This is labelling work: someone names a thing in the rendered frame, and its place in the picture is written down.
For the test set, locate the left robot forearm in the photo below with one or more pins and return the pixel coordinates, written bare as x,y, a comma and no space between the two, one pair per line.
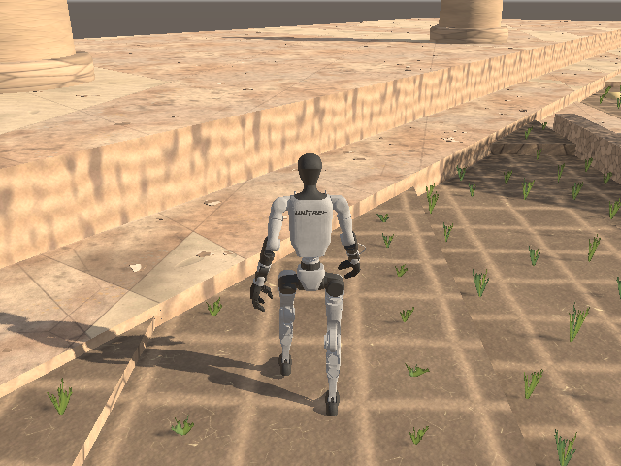
264,265

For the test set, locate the robot head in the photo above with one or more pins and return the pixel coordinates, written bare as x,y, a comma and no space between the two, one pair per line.
309,167

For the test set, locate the right robot forearm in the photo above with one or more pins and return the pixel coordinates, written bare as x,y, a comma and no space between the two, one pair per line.
352,252

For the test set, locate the robot left upper arm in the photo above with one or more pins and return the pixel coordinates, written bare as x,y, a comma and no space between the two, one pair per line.
279,206

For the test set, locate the robot right hand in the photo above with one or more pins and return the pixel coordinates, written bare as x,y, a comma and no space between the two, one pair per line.
347,264

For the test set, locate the robot left hand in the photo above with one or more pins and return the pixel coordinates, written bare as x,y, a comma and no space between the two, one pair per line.
254,295

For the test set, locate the robot left foot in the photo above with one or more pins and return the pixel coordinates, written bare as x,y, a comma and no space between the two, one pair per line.
285,368

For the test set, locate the robot right upper arm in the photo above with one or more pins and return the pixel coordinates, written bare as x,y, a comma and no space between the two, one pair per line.
340,205

